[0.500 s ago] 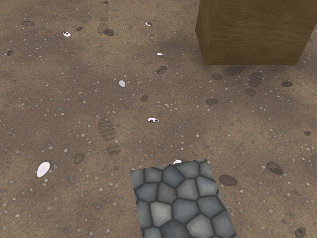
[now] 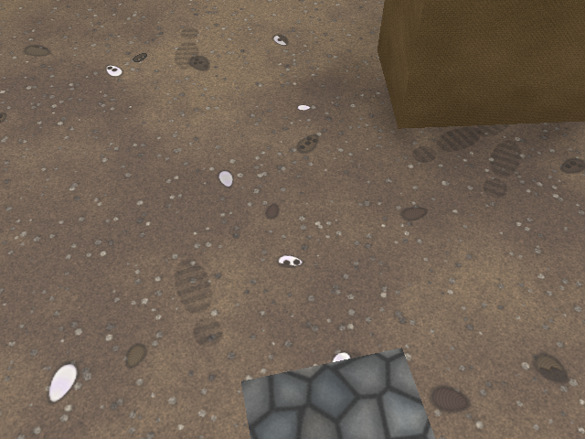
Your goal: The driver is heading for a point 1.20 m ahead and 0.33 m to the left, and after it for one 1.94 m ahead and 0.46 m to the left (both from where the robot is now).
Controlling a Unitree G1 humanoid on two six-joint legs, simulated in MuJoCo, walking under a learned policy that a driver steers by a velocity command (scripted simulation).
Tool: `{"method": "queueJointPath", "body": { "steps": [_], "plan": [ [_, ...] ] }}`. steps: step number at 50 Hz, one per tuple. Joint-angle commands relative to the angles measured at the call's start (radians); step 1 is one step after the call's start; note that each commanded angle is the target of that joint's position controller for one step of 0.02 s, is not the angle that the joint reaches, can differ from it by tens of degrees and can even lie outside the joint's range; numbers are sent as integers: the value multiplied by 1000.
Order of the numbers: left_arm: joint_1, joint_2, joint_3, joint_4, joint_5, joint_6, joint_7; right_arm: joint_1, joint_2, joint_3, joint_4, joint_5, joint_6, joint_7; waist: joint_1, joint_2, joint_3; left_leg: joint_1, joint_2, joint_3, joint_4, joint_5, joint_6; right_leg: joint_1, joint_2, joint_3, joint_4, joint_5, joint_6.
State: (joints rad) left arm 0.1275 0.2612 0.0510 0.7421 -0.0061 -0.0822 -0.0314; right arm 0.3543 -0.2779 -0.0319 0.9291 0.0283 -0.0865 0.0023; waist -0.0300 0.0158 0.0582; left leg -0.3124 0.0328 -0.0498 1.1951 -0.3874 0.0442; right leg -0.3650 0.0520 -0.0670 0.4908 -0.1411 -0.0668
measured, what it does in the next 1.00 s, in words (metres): walks ahead: left foot, then right foot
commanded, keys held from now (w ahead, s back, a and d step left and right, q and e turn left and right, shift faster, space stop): w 0.82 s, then w+q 0.18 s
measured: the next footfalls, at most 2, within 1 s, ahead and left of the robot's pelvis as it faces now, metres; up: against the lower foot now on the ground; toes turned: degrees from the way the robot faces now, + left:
left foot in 0.40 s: +0.40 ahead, +0.16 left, +0.00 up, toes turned +1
right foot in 0.94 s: +0.70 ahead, -0.08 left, +0.00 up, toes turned -1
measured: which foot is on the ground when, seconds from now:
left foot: up 0.00-0.38, down 0.40-0.96, up 0.98-1.00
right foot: down 0.00-0.40, up 0.42-0.92, down 0.94-1.00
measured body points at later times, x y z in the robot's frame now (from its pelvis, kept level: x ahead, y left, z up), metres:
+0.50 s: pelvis +0.29 +0.07 +0.00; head +0.32 +0.08 +0.45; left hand +0.33 +0.35 -0.14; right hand +0.44 -0.20 -0.10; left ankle +0.36 +0.16 -0.73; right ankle +0.15 -0.08 -0.64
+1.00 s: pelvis +0.57 +0.02 +0.00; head +0.60 +0.01 +0.44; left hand +0.77 +0.27 -0.09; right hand +0.56 -0.26 -0.14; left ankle +0.39 +0.16 -0.68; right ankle +0.66 -0.08 -0.73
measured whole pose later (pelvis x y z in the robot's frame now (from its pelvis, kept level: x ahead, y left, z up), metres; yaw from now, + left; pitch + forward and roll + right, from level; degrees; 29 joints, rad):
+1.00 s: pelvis +0.57 +0.02 +0.00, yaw +2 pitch +2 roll +1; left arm 0.03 0.26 0.04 0.78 0.00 -0.10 -0.03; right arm 0.39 -0.28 -0.05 0.93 0.02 -0.06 -0.01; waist -0.05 0.01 0.04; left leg -0.17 0.00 -0.05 0.88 -0.48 0.02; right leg -0.46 -0.01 -0.05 0.56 -0.14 -0.04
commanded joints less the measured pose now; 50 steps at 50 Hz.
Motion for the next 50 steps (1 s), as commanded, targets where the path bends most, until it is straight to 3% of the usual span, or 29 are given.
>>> {"method": "queueJointPath", "body": {
  "steps": [1, 2, 4, 7, 10, 14, 17, 18, 19, 20, 21, 22, 23, 24, 25, 26, 29, 31, 36, 41, 44, 45, 46, 47, 48, 49, 50],
  "plan": [
    [39, 82, 22, -18, 12, -23, -4, 8, -95, -30, -77, -6, -11, -6, 7, -72, -76, -247, 113, -43, 14, 102, -4, 206, -269, 343, -332, 9, -181],
    [41, 86, 24, -7, 7, -31, -6, 24, -73, -26, -76, -9, 1, -8, -6, -77, -72, -227, 120, -36, -13, 106, -14, 166, -265, 315, -355, 36, -192],
    [55, 107, 28, 19, 3, -42, -3, -17, -66, -24, -99, -18, 17, -13, -14, -77, -32, -259, 135, -24, -91, 145, -38, 110, -257, 255, -392, 69, -202],
    [102, 138, 34, 48, 2, -38, 14, -145, -68, -21, -148, -30, 12, -11, 19, -61, 4, -325, 138, -10, -293, 328, -64, 123, -231, 189, -409, 99, -189],
    [157, 166, 38, 70, -7, -28, 24, -266, -45, -8, -180, -26, -2, 3, 68, -49, 12, -263, 91, 36, -517, 489, -66, 136, -205, 125, -400, 112, -153],
    [232, 188, 43, 116, -21, -9, 28, -364, -66, -8, -225, -12, -8, 22, 99, -56, 19, -286, 68, 22, -638, 470, -45, 288, -270, 148, -342, 97, -137],
    [235, 202, 48, 131, -20, 13, 34, -346, -99, -19, -238, -12, -14, 35, 67, -78, -7, -242, 45, 30, -683, 341, -4, 393, -313, 170, -255, 203, -108],
    [215, 207, 48, 129, -18, 20, 35, -280, -118, -30, -224, -13, -16, 35, 23, -85, -45, -146, 18, 57, -705, 314, 16, 402, -297, 151, -171, 344, -91],
    [212, 186, 39, 127, -12, 26, 36, -135, -160, -55, -180, -14, -16, 29, -45, -70, -138, 52, -11, 83, -717, 310, 46, 368, -242, 109, 9, 463, -64],
    [227, 135, 16, 104, 10, 26, 39, 47, -236, -79, -145, -24, -13, 19, -105, 26, -296, 346, 139, -77, -682, 338, 107, 199, -181, 56, 314, 283, -27],
    [356, 8, -21, 89, 5, 3, 28, 104, -324, -98, -121, -30, -6, 23, -36, 309, -407, 680, 354, -567, -798, 123, 275, -220, 11, 46, 665, -314, 43],
    [308, 110, -1, 107, -17, -18, 24, 106, -210, -70, -130, -20, -7, 27, -79, 217, -410, 685, 351, -684, -895, -12, 268, -341, -19, 189, 793, -438, 34],
    [212, 170, 16, 79, -41, -31, 20, 29, -167, -55, -145, -23, -10, 24, -73, 152, -263, 574, 320, -532, -903, 23, 220, -410, -71, 181, 816, -358, 16],
    [155, 162, 13, 66, -37, -35, 25, -43, -147, -49, -161, -28, -10, 22, -46, 74, -190, 445, 283, -412, -914, 138, 198, -386, -124, 151, 777, -266, 14],
    [123, 154, 16, 62, -18, -33, 29, -92, -121, -42, -166, -33, -11, 24, -22, 43, -128, 332, 247, -328, -940, 249, 189, -354, -155, 142, 712, -206, 20],
    [137, 144, 19, 66, -12, -23, 29, -115, -101, -35, -169, -42, -15, 24, 10, 61, -117, 263, 221, -271, -967, 315, 179, -292, -181, 150, 673, -162, 23],
    [155, 95, 11, 74, -6, 7, 31, -106, -112, -41, -152, -32, -28, 26, 41, 54, -93, 184, 200, -177, -1035, 414, 198, -249, -193, 134, 589, -112, 48],
    [92, 89, 8, 51, 3, 15, 33, -84, -134, -48, -135, -29, -28, 18, 33, 35, -59, 182, 198, -135, -1064, 449, 205, -304, -198, 129, 493, -36, 69],
    [-71, 62, -2, 12, 0, 2, 21, -25, -150, -50, -100, -21, -13, 0, -17, 41, -15, 196, 147, -22, -1089, 424, 159, -282, -164, 91, 188, 216, 79],
    [-203, 68, -6, -35, -11, -11, -3, 56, -162, -56, -49, -13, 8, -5, -53, 43, 21, 328, 201, -24, -1043, 431, 151, -294, -133, 80, 49, 204, 52],
    [-186, 101, 5, -42, -9, -24, -14, 55, -174, -63, -37, -7, 24, -13, -14, 59, 5, 390, 231, -69, -960, 544, 131, -225, -110, 87, -4, 102, 20],
    [-127, 122, 16, -27, -8, -28, -13, 35, -185, -66, -41, -6, 28, -15, 24, 73, -29, 385, 220, -69, -895, 665, 120, -127, -85, 67, -18, 74, 7],
    [6, 158, 38, 13, -6, -30, -6, 15, -178, -62, -48, -8, 33, -16, 93, 63, -109, 344, 174, -41, -754, 769, 97, 66, -62, 44, -43, 92, -17],
    [187, 217, 60, 57, 7, -30, 5, 9, -138, -45, -69, -21, 32, -16, 165, 26, -252, 182, 118, -8, -514, 644, 64, 370, -157, 129, 17, 119, -64],
    [301, 314, 87, 79, 20, -20, 13, 126, -22, -11, -90, -24, 15, -10, 140, -201, -411, -235, -43, 62, -121, 203, -18, 783, -422, 538, -14, -23, -203],
    [307, 234, 63, 79, 11, -15, 12, 120, -57, -18, -74, -6, -3, -8, 156, -252, -463, -360, -68, -72, 41, -204, -19, 784, -478, 763, -153, -150, -230],
    [235, 177, 45, 74, 3, -15, 15, 39, -143, -45, -96, 22, -8, -7, 149, -184, -290, -441, -11, -92, 104, -149, -9, 648, -444, 620, -184, -215, -176]
  ]
}}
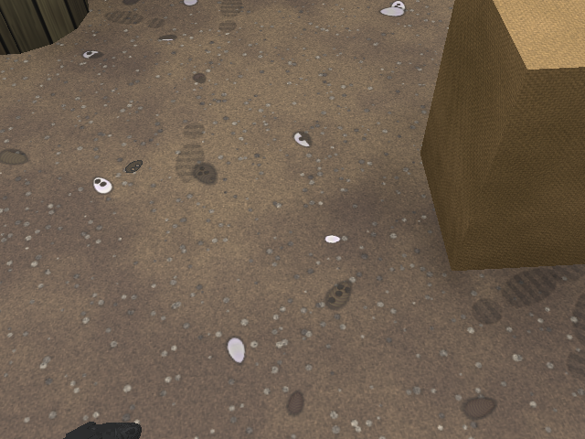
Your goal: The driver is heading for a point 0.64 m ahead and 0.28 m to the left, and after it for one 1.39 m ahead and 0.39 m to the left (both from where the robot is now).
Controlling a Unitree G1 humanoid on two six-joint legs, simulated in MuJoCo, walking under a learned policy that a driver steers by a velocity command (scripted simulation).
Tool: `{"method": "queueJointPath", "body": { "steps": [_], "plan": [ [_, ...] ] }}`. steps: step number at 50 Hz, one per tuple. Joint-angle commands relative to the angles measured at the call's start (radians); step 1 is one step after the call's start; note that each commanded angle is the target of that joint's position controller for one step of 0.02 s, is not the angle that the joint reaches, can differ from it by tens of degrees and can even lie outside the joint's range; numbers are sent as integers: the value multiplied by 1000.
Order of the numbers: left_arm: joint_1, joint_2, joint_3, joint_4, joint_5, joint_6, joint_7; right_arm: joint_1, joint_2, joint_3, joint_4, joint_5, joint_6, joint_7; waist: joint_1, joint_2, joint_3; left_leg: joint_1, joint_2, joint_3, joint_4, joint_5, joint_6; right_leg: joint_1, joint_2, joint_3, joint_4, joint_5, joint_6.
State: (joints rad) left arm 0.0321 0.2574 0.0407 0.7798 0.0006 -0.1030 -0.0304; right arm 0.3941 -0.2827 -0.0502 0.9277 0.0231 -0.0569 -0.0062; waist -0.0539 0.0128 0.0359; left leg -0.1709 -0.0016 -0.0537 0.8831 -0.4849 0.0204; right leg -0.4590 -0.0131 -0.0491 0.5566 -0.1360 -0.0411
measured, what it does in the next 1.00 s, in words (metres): walks ahead, turning left: left foot, then right foot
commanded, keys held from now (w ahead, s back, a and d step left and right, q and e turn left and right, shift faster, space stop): w+q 1.00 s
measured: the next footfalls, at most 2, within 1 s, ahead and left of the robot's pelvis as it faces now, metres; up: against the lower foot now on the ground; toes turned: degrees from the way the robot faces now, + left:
left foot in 0.46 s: +0.39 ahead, +0.17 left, +0.00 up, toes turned +18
right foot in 0.96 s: +0.73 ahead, +0.10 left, +0.00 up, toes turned +36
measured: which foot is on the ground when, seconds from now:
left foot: up 0.00-0.44, down 0.46-0.98, up 1.00-1.00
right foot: down 0.00-0.48, up 0.50-0.94, down 0.96-1.00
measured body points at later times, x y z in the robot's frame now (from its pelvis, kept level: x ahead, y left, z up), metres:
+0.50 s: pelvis +0.26 +0.06 -0.01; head +0.30 +0.08 +0.44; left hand +0.22 +0.35 -0.15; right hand +0.52 -0.15 -0.10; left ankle +0.35 +0.16 -0.73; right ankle +0.11 -0.11 -0.69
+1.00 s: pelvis +0.55 +0.12 +0.00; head +0.57 +0.14 +0.45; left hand +0.60 +0.45 -0.08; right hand +0.74 -0.11 -0.12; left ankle +0.36 +0.15 -0.70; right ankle +0.70 +0.08 -0.73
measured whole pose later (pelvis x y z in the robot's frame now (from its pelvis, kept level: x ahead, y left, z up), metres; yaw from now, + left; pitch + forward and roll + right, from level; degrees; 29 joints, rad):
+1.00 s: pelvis +0.55 +0.12 +0.00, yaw +34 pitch +2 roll -1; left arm 0.03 0.27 0.05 0.74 0.01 -0.13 -0.03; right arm 0.38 -0.31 -0.09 0.74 0.02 -0.03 -0.02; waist -0.06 0.02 0.01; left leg -0.16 -0.08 -0.22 0.77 -0.51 0.05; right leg -0.46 0.04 0.02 0.53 -0.11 -0.02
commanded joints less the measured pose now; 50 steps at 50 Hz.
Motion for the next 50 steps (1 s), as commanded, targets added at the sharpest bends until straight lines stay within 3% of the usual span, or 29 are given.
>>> {"method": "queueJointPath", "body": {
  "steps": [1, 2, 3, 5, 7, 9, 13, 16, 18, 21, 22, 23, 24, 25, 26, 27, 28, 29, 30, 32, 34, 39, 42, 45, 47, 48, 49, 50],
  "plan": [
    [256, 147, 46, 27, -6, 5, 15, -56, -140, -29, -110, 28, -37, -2, 144, -138, -169, -578, 76, -57, 392, 40, 20, 598, -346, 473, -280, -194, -167],
    [194, 112, 36, 29, -3, 1, 13, -82, -129, -33, -114, 17, -30, -8, 114, -108, -96, -542, 107, -47, 341, 110, 16, 469, -307, 376, -324, -138, -149],
    [153, 88, 30, 30, 5, -7, 11, -65, -112, -39, -109, 10, -16, -11, 79, -132, -62, -482, 136, -56, 299, 164, 15, 379, -272, 288, -361, -83, -130],
    [118, 92, 35, 44, 10, -18, 12, -38, -62, -34, -109, 10, 13, -9, 45, -129, -34, -424, 154, -50, 274, 209, 5, 286, -253, 185, -414, 1, -131],
    [119, 116, 44, 60, 13, -27, 19, -64, -52, -36, -133, 5, 29, -11, 35, -101, -12, -461, 161, -55, 234, 275, -6, 272, -253, 107, -438, 81, -141],
    [136, 131, 49, 75, 15, -25, 29, -103, -52, -37, -155, 0, 30, -8, 42, -81, 2, -506, 160, -58, 141, 370, -16, 298, -247, 40, -446, 131, -143],
    [167, 163, 56, 87, 17, -9, 40, -227, -31, -27, -199, -5, 17, 21, 87, -52, 29, -480, 139, 19, -89, 537, -11, 342, -223, -84, -452, 188, -123],
    [225, 185, 64, 105, -2, 9, 45, -327, -18, -17, -247, -2, 16, 42, 126, -37, 62, -516, 126, 61, -193, 523, 9, 449, -259, -114, -428, 219, -121],
    [247, 201, 71, 113, -13, 27, 46, -360, -27, -19, -279, -2, 18, 54, 127, -42, 69, -533, 112, 83, -231, 459, 30, 531, -284, -130, -383, 296, -108],
    [219, 239, 84, 102, -26, 51, 52, -298, -76, -43, -296, -2, 27, 62, 61, -90, -2, -389, 30, 157, -241, 309, 85, 588, -290, -171, -198, 717, -75],
    [205, 247, 86, 98, -29, 59, 54, -199, -110, -63, -277, 1, 30, 61, 0, -94, -60, -259, -14, 181, -256, 283, 112, 572, -275, -185, -47, 826, -61],
    [190, 233, 80, 92, -31, 63, 55, -34, -165, -96, -234, 4, 32, 49, -89, -67, -144, -14, -58, 175, -326, 346, 150, 472, -233, -208, 176, 772, -27],
    [219, 164, 55, 70, 4, 52, 52, 87, -262, -128, -207, 7, 43, 24, -110, 102, -228, 276, 102, -90, -344, 365, 213, 198, -172, -210, 503, 321, 22],
    [268, 58, 22, 11, 12, 17, 40, 8, -326, -127, -245, 5, 29, 26, 10, 288, -323, 529, 318, -701, -524, 166, 417, -209, 65, -43, 828, -445, 74],
    [164, 154, 37, -1, -26, -24, 23, 27, -236, -98, -260, -3, 13, 38, -65, 139, -361, 541, 341, -750, -616, 122, 395, -314, 21, 147, 877, -430, 47],
    [102, 169, 41, -25, -54, -42, 15, -1, -187, -84, -254, -10, -2, 39, -56, 98, -234, 448, 311, -599, -609, 181, 350, -365, -22, 137, 836, -348, 19],
    [103, 153, 38, -16, -38, -49, 21, -62, -159, -76, -259, -8, -10, 40, -5, -3, -144, 293, 261, -470, -605, 299, 310, -319, -70, 136, 735, -269, 12],
    [110, 165, 47, -3, -12, -44, 28, -123, -126, -66, -271, -11, -13, 36, 30, -8, -114, 181, 223, -382, -610, 400, 282, -248, -101, 138, 640, -223, 18],
    [131, 168, 52, 3, -6, -30, 26, -156, -111, -57, -288, -20, -13, 31, 58, 8, -96, 105, 198, -338, -631, 462, 273, -188, -116, 141, 602, -191, 26],
    [140, 147, 51, -2, 7, -7, 26, -153, -131, -60, -292, -16, -16, 20, 73, 10, -85, 27, 181, -296, -658, 558, 282, -148, -109, 123, 525, -155, 60],
    [86, 124, 44, -24, 16, 5, 31, -125, -157, -68, -285, -12, -17, 6, 64, 7, -59, -18, 156, -243, -673, 586, 277, -161, -93, 108, 406, -67, 94],
    [-82, 88, 25, -79, 3, -2, 20, -65, -168, -73, -266, -6, -5, -11, -2, 63, -22, -74, 91, -192, -658, 429, 203, -82, -21, 96, 50, 219, 110],
    [-125, 112, 30, -107, -8, -12, 10, -25, -162, -74, -246, 1, 1, -12, -18, 78, -18, -27, 119, -255, -606, 382, 190, -56, -4, 119, -27, 226, 95],
    [-97, 149, 44, -109, -10, -28, 0, -26, -155, -74, -244, 0, 11, -19, 6, 109, -27, 49, 151, -340, -516, 390, 175, -15, 2, 135, -73, 115, 64],
    [33, 177, 64, -75, -6, -39, 5, -51, -132, -66, -254, -2, 19, -20, 77, 130, -76, 42, 112, -345, -404, 469, 142, 161, 13, 104, -127, 79, 22],
    [162, 218, 79, -58, 11, -45, 11, -59, -82, -46, -270, -11, 16, -15, 138, 81, -191, -39, 56, -288, -196, 443, 106, 390, -90, 187, -102, 63, -32],
    [302, 299, 98, -43, 27, -39, 19, 41, -19, -28, -292, -7, 10, -16, 128, -143, -347, -331, -76, -157, 145, 142, 29, 752, -318, 535, -125, -51, -157],
    [335, 285, 97, -12, 4, -27, 8, 103, -56, -24, -304, 18, 3, -17, 106, -357, -376, -573, -70, -124, 354, -134, 6, 840, -430, 884, -239, -319, -241]
  ]
}}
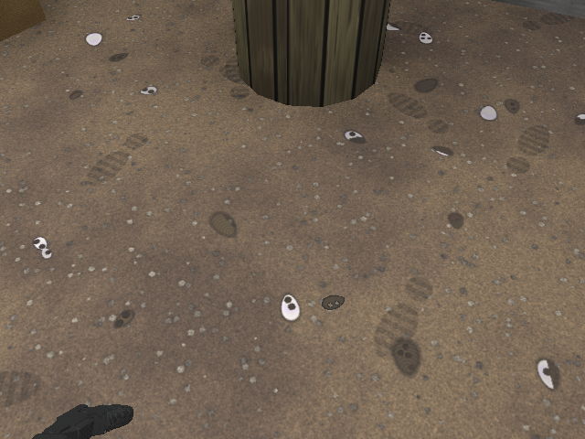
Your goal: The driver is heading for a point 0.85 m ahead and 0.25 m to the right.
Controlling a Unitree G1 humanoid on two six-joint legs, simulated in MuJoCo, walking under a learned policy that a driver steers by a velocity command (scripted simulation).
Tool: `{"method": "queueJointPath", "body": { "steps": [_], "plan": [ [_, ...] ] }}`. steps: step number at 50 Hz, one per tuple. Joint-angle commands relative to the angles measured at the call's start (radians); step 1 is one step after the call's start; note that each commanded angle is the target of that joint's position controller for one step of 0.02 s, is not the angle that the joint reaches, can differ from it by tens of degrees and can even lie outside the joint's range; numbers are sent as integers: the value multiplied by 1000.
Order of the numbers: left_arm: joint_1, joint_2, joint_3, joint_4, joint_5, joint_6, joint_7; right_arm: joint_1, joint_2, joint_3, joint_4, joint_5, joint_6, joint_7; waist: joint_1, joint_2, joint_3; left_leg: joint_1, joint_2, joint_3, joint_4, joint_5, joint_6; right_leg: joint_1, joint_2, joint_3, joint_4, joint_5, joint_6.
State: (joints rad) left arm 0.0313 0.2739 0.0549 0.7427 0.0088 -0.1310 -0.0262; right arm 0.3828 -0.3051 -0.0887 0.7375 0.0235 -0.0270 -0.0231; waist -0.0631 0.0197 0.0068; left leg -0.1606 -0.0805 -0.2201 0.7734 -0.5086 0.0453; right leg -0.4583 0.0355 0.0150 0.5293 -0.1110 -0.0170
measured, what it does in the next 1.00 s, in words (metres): walks ahead, turning right: left foot, then right foot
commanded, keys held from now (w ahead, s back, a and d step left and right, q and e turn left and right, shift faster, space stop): w+q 0.12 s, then w+e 0.88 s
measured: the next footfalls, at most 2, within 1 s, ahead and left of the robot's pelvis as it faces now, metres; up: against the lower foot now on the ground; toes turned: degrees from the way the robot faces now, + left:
left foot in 0.44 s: +0.37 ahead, +0.17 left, +0.00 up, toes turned +3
right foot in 0.94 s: +0.62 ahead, -0.13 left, +0.00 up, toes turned -17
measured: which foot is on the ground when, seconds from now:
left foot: up 0.00-0.42, down 0.44-0.96, up 0.98-1.00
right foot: down 0.00-0.46, up 0.48-0.92, down 0.94-1.00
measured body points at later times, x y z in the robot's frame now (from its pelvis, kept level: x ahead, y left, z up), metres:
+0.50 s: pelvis +0.25 +0.04 +0.01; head +0.29 +0.06 +0.45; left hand +0.23 +0.33 -0.13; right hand +0.50 -0.18 -0.05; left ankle +0.33 +0.16 -0.72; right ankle +0.12 -0.11 -0.67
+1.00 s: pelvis +0.51 -0.02 -0.01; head +0.55 -0.04 +0.44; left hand +0.76 +0.19 -0.09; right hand +0.49 -0.32 -0.13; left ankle +0.36 +0.17 -0.65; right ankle +0.58 -0.12 -0.72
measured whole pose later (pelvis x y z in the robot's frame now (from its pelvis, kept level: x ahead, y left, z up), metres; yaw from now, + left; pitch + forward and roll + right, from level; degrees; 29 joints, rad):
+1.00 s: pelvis +0.51 -0.02 -0.01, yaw -16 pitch +1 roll +2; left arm 0.10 0.30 0.07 0.70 -0.02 -0.03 -0.04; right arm 0.28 -0.30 -0.08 0.81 0.02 -0.07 -0.01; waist -0.03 -0.01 0.07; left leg -0.16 0.08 0.08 1.01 -0.50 -0.05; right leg -0.51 0.03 -0.04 0.69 -0.19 -0.10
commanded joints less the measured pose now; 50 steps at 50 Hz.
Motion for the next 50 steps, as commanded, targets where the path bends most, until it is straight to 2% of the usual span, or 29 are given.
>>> {"method": "queueJointPath", "body": {
  "steps": [1, 2, 3, 4, 6, 8, 10, 12, 14, 17, 19, 21, 22, 23, 24, 25, 27, 29, 32, 36, 39, 42, 44, 45, 46, 47, 48, 49, 50],
  "plan": [
    [278, 170, 58, 0, -16, 7, 6, 47, -127, -8, -96, 23, -22, -1, 137, -213, -204, -652, 73, 24, 548, -28, -27, 725, -440, 713, -245, -470, -223],
    [228, 131, 46, -10, -12, 19, 11, -42, -149, -14, -109, 10, -16, 0, 142, -137, -106, -645, 109, 66, 547, 55, -28, 593, -397, 544, -249, -394, -178],
    [182, 112, 37, -9, -4, 25, 12, -85, -136, -16, -119, -2, -12, 1, 121, -100, -39, -609, 140, 80, 503, 115, -29, 468, -351, 426, -273, -274, -162],
    [158, 92, 29, -3, 2, 26, 15, -99, -121, -18, -125, -5, -8, 6, 99, -112, -5, -573, 169, 79, 456, 154, -26, 392, -317, 340, -296, -189, -151],
    [153, 94, 31, 11, 1, 19, 18, -84, -74, -11, -129, 6, 2, 15, 79, -137, 6, -520, 195, 103, 409, 190, -26, 325, -289, 224, -343, -91, -151],
    [195, 115, 35, 41, -2, 8, 12, -107, -35, 3, -141, -3, 0, 13, 81, -102, 9, -520, 188, 99, 327, 223, -31, 309, -285, 183, -374, -8, -187],
    [206, 139, 39, 58, -10, 9, 9, -146, -21, 13, -155, -14, -9, 16, 74, -84, 12, -536, 191, 117, 205, 292, -38, 329, -285, 149, -389, 73, -213],
    [204, 152, 39, 62, -25, 20, 9, -215, -13, 23, -167, -20, -27, 27, 89, -79, 27, -506, 192, 165, 50, 397, -44, 326, -253, 98, -393, 127, -203],
    [242, 172, 42, 73, -34, 31, 11, -297, -1, 32, -180, -16, -43, 39, 121, -76, 39, -440, 164, 199, -85, 470, -54, 313, -229, 65, -380, 150, -186],
    [316, 198, 46, 99, -42, 47, 13, -373, -19, 29, -201, -3, -56, 53, 143, -94, 42, -388, 131, 205, -196, 476, -58, 363, -260, 102, -339, 144, -174],
    [326, 207, 48, 109, -46, 59, 18, -364, -51, 17, -203, 1, -65, 57, 116, -119, 31, -326, 118, 195, -259, 437, -39, 396, -284, 138, -292, 145, -153],
    [316, 195, 42, 112, -45, 65, 21, -215, -103, -13, -158, -7, -69, 47, 22, -112, -51, -66, 89, 219, -330, 437, 3, 356, -241, 104, -125, 290, -111],
    [310, 147, 25, 100, -32, 61, 20, -69, -155, -35, -128, -23, -68, 36, -49, -85, -165, 180, 170, 156, -297, 454, 46, 241, -185, 61, 87, 222, -72],
    [370, 38, -9, 63, -12, 48, 18, 54, -252, -57, -120, -51, -57, 22, -58, 143, -335, 552, 444, -184, -284, 418, 157, -103, -63, -21, 464, -158, 2],
    [390, 62, -8, 60, -36, 35, 19, 82, -216, -46, -107, -47, -50, 26, -58, 254, -414, 554, 529, -464, -417, 260, 234, -246, -28, 70, 661, -489, 10],
    [335, 150, 20, 55, -60, 36, 19, 29, -149, -24, -103, -35, -50, 29, -53, 164, -257, 440, 488, -350, -447, 181, 201, -327, -81, 100, 744, -434, 5],
    [262, 139, 24, 41, -48, 50, 21, -92, -71, 2, -96, -24, -56, 34, 1, 110, -87, 206, 402, -123, -515, 230, 156, -309, -145, 68, 700, -284, 5],
    [283, 106, 27, 47, -40, 78, 21, -171, -43, 6, -85, -32, -72, 37, 59, 127, -20, 48, 359, 13, -591, 333, 138, -210, -179, 77, 643, -197, 18],
    [252, 68, 23, 23, -37, 102, 20, -189, -61, -8, -58, -39, -90, 28, 82, 73, 13, 7, 362, 138, -640, 481, 152, -222, -182, 82, 587, -105, 38],
    [150, 47, 13, -15, -30, 100, -1, -165, -99, -22, -24, -37, -87, 13, 58, 42, 40, 35, 341, 286, -652, 532, 133, -217, -171, 55, 350, 91, 36],
    [49, 43, 6, -54, -27, 98, -20, -127, -133, -34, 0, -24, -76, 7, 22, 24, 69, 75, 357, 348, -651, 524, 115, -193, -156, 5, 215, 136, 14],
    [-11, 65, 10, -92, -28, 103, -33, -99, -156, -45, 25, -5, -59, 7, 11, 24, 90, 173, 386, 379, -606, 558, 94, -207, -143, -25, 146, 59, -25],
    [1, 88, 22, -107, -26, 106, -37, -102, -183, -53, 32, 4, -45, 6, 35, 41, 63, 220, 390, 407, -505, 800, 75, -142, -98, -76, 126, -41, -62],
    [57, 110, 35, -101, -26, 109, -35, -109, -198, -57, 31, 9, -36, 5, 72, 55, 15, 227, 381, 426, -397, 982, 61, -48, -54, -113, 124, -88, -84],
    [195, 148, 61, -69, -31, 110, -30, -125, -197, -54, 29, 15, -26, 4, 154, 42, -59, 188, 346, 461, -204, 1086, 33, 139, 2, -143, 71, -61, -116],
    [368, 226, 100, -20, -35, 118, -14, -101, -165, -39, 22, 2, -28, 1, 224, -7, -154, 14, 303, 475, 63, 953, -13, 433, 11, -80, 53, -22, -157],
    [379, 358, 125, -18, -46, 120, 3, -28, -28, 3, -32, -46, -43, 5, 132, -296, -201, -430, 139, 448, 448, 115, -92, 739, -252, 441, -26, -116, -316],
    [386, 329, 106, -67, -34, 98, -6, -74, -50, 15, -53, -21, -83, 13, 159, -239, -387, -583, 39, 176, 624, -116, -95, 853, -376, 858, -219, -302, -426],
    [368, 249, 83, -59, -27, 81, -12, -183, -123, -3, -78, 21, -106, 23, 193, -139, -278, -684, 94, 125, 633, -29, -68, 809, -360, 745, -257, -263, -364]
  ]
}}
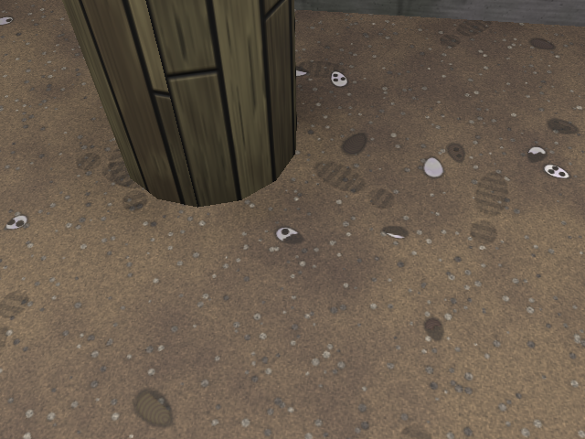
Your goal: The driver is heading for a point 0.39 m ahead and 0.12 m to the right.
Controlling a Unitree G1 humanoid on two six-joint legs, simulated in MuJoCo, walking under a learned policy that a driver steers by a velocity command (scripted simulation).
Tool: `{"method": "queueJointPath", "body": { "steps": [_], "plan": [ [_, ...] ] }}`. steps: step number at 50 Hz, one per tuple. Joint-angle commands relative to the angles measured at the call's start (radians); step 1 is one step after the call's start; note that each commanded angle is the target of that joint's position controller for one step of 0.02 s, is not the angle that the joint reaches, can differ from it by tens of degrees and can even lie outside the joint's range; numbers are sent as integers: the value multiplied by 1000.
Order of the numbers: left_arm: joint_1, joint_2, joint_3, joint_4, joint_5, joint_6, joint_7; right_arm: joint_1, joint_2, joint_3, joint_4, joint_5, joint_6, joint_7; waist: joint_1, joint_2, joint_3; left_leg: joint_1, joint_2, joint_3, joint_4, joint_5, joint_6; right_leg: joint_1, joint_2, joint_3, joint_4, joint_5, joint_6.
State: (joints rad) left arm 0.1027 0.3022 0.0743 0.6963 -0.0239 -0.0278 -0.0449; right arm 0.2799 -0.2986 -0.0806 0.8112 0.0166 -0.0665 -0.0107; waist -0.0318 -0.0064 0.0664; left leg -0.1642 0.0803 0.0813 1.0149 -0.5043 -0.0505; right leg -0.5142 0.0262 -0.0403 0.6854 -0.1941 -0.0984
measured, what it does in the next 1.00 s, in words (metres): walks ahead, turning right: left foot, then right foot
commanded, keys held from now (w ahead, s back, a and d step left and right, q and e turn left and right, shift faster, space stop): w+e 0.34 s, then no key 0.66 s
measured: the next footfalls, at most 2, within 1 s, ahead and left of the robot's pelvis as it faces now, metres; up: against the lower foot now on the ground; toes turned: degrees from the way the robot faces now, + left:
left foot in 0.42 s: +0.44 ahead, +0.10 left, +0.00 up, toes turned -17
right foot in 0.78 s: +0.38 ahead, -0.15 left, +0.00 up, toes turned -14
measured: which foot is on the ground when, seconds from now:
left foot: up 0.00-0.40, down 0.42-1.00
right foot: down 0.00-0.42, up 0.44-0.76, down 0.78-1.00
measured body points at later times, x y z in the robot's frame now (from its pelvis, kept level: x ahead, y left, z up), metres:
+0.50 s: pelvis +0.27 +0.02 +0.01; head +0.31 +0.02 +0.46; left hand +0.41 +0.29 -0.10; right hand +0.42 -0.27 -0.06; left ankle +0.40 +0.11 -0.71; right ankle +0.11 -0.07 -0.65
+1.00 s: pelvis +0.37 -0.01 +0.02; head +0.38 -0.02 +0.47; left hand +0.60 +0.19 -0.08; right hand +0.41 -0.29 -0.10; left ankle +0.40 +0.11 -0.71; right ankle +0.34 -0.14 -0.71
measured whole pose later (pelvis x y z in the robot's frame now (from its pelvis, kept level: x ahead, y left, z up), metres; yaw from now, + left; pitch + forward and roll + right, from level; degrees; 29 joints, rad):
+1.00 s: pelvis +0.37 -0.01 +0.02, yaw -18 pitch -1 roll +1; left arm 0.16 0.26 0.02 0.71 0.02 0.01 0.02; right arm 0.15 -0.27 0.01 0.86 -0.02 -0.03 0.02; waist -0.01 0.00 0.03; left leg -0.21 0.00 0.02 0.52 -0.30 0.00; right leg -0.26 0.00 0.07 0.55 -0.28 0.01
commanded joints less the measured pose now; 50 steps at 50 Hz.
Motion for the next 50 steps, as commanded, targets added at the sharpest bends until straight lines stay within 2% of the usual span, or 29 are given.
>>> {"method": "queueJointPath", "body": {
  "steps": [1, 2, 3, 4, 6, 10, 13, 17, 19, 20, 21, 22, 23, 24, 25, 26, 27, 28, 29, 31, 34, 36, 38, 39, 40, 41, 42, 45, 50],
  "plan": [
    [262, 187, 55, -10, 2, -33, 8, -107, -119, -4, -157, 26, -80, 9, 135, -79, -244, -679, -25, -169, 320, 49, 51, 744, -309, 669, -400, -115, -248],
    [187, 150, 43, -20, 3, -35, 11, -109, -119, -6, -144, -3, -84, 0, 89, -21, -180, -616, 14, -171, 228, 112, 53, 600, -270, 567, -392, -9, -214],
    [136, 117, 31, -38, 13, -36, 16, -95, -134, -16, -136, -20, -76, -3, 51, -33, -156, -533, 36, -179, 162, 152, 53, 491, -239, 493, -406, 95, -200],
    [113, 112, 28, -53, 22, -35, 20, -84, -135, -19, -134, -24, -64, 0, 29, -44, -144, -481, 40, -179, 129, 174, 47, 426, -224, 468, -427, 148, -200],
    [120, 125, 32, -53, 16, -39, 30, -82, -106, -14, -137, -31, -44, 2, 18, -28, -127, -450, 33, -159, 42, 202, 23, 353, -208, 411, -450, 242, -209],
    [170, 153, 41, -34, 6, -35, 54, -211, -56, 7, -170, -33, -33, 6, 56, -41, -72, -433, -11, -140, -238, 452, -15, 276, -139, 311, -463, 214, -161],
    [214, 156, 43, -20, 1, -26, 61, -310, -46, 15, -192, -19, -42, 20, 98, -67, -53, -357, -58, -131, -415, 588, -19, 249, -120, 310, -451, 118, -127],
    [264, 146, 43, -1, -4, -14, 64, -350, -86, 3, -210, -8, -58, 37, 105, -84, -54, -325, -78, -166, -518, 539, 7, 346, -158, 414, -359, 65, -109],
    [251, 142, 44, -1, 5, -4, 70, -296, -106, -7, -197, -19, -67, 38, 77, -120, -64, -279, -87, -146, -550, 483, 39, 403, -160, 431, -264, 212, -79],
    [236, 128, 39, -7, 5, 2, 73, -229, -119, -16, -177, -26, -73, 33, 39, -128, -93, -189, -94, -119, -601, 510, 63, 412, -127, 417, -184, 319, -50],
    [220, 90, 25, -24, 16, 1, 72, -149, -150, -25, -170, -47, -82, 28, 0, -112, -178, -21, -29, -153, -595, 617, 104, 379, -70, 375, -34, 365, -9],
    [261, 40, 5, -50, 40, -2, 77, -35, -213, -36, -166, -69, -83, 25, -18, 46, -338, 268, 160, -347, -518, 884, 188, 214, 14, 304, 242, 77, 44],
    [434, 19, -6, -43, 15, -8, 73, 11, -248, -46, -126, -60, -61, 33, 46, 365, -435, 488, 367, -743, -578, 902, 383, -76, 125, 232, 527, -494, 111],
    [420, 122, 12, -8, 5, -3, 75, -7, -156, -27, -143, -22, -50, 37, 21, 216, -380, 427, 350, -755, -617, 714, 360, -151, 53, 271, 626, -464, 130],
    [299, 158, 23, -21, 6, 7, 77, -54, -101, -8, -155, -20, -40, 33, -7, 126, -270, 319, 296, -592, -619, 703, 316, -173, 27, 242, 643, -397, 142],
    [231, 153, 22, -29, 20, 20, 82, -106, -71, 11, -156, -38, -30, 35, 2, 53, -208, 200, 237, -469, -631, 785, 287, -137, -1, 213, 597, -361, 153],
    [202, 133, 20, -44, 30, 28, 84, -147, -54, 20, -148, -41, -25, 36, 29, 56, -163, 99, 203, -399, -644, 844, 278, -97, -35, 205, 514, -332, 158],
    [217, 101, 13, -43, 28, 38, 83, -170, -57, 24, -135, -48, -22, 38, 60, 97, -148, 7, 164, -334, -671, 861, 262, -5, -60, 183, 421, -316, 162],
    [235, 68, 3, -36, 26, 44, 83, -193, -63, 23, -124, -50, -20, 40, 75, 126, -145, -54, 130, -276, -689, 895, 261, 69, -55, 146, 324, -296, 171],
    [231, 38, -12, -33, 30, 41, 82, -207, -93, 17, -106, -45, -11, 34, 76, 146, -172, -82, 121, -227, -695, 971, 278, 167, -51, 107, 165, -240, 178],
    [197, 54, -14, -28, 31, 44, 79, -195, -114, 15, -78, -30, 4, 26, 59, 140, -225, -47, 129, -213, -684, 899, 275, 267, -49, 94, -10, -76, 172],
    [175, 63, -12, -24, 34, 51, 74, -204, -110, 24, -64, -24, 17, 26, 66, 123, -203, -81, 115, -208, -677, 689, 250, 347, -38, 76, -141, 23, 150],
    [122, 85, -10, -45, 51, 54, 76, -170, -73, 43, -40, -23, 18, 31, 62, 90, -148, -154, 64, -206, -677, 367, 169, 431, -66, 118, -283, 130, 107],
    [101, 126, -6, -67, 57, 55, 83, -146, -50, 55, -35, -42, 14, 35, 41, 24, -146, -198, 25, -183, -642, 229, 115, 479, -155, 209, -286, 257, 74],
    [53, 178, 4, -67, 51, 58, 86, -71, -46, 57, -26, -48, 12, 38, -30, -101, -130, -178, -50, -114, -633, 145, 76, 404, -181, 240, -260, 169, 20],
    [45, 121, -5, -64, 44, 56, 77, -103, -63, 58, -19, -50, 18, 33, 2, -99, -120, -107, -59, -91, -615, 185, 52, 324, -141, 214, -267, 15, 16],
    [43, 90, -14, -62, 48, 50, 70, -138, -80, 55, -23, -45, 23, 30, 20, -79, -82, -117, -61, -94, -603, 222, 49, 303, -111, 196, -264, -9, 36],
    [68, 82, -19, -44, 47, 30, 64, -123, -77, 62, -12, -38, 29, 23, 25, -65, -94, -108, -41, -103, -578, 340, 65, 334, -88, 172, -216, 157, 67],
    [64, 88, -21, -30, 42, 31, 66, -131, -85, 68, 9, -31, 30, 27, 27, -27, -119, -73, -34, -101, -548, 436, 62, 365, -82, 169, -183, 288, 61]
  ]
}}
